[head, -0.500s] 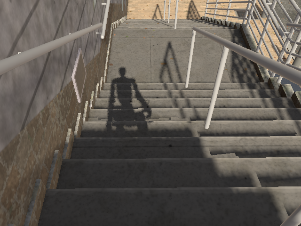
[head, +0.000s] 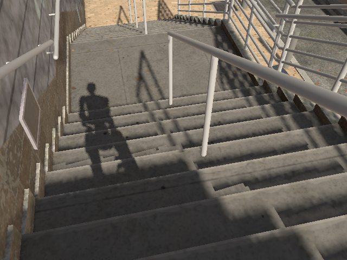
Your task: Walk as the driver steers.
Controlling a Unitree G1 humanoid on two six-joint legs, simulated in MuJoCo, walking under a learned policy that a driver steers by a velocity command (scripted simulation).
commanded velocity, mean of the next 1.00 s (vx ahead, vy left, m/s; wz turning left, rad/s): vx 0.43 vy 0.00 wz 0.00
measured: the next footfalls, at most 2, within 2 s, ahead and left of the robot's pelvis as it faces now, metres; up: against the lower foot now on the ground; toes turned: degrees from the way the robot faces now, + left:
right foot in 0.06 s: +0.17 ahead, -0.12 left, -0.16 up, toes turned -5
left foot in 0.60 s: +0.49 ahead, +0.11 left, -0.33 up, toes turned +3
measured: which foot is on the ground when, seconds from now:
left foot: down 0.00-0.08, up 0.10-0.58, down 0.60-1.00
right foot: up 0.00-0.04, down 0.06-0.60, up 0.62-1.00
